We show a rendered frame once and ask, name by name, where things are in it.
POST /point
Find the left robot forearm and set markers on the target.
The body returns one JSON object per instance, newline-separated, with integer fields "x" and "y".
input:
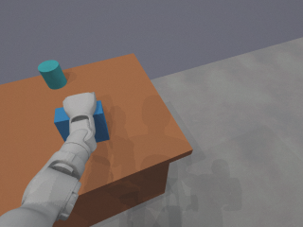
{"x": 75, "y": 152}

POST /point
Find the table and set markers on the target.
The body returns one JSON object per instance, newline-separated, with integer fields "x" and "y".
{"x": 128, "y": 169}

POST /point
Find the sponge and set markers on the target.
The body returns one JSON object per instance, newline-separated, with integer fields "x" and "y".
{"x": 61, "y": 121}

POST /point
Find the robot left upper arm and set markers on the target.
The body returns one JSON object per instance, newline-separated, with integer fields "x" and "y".
{"x": 51, "y": 198}

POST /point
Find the robot left hand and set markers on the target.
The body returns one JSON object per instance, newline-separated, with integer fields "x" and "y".
{"x": 80, "y": 103}

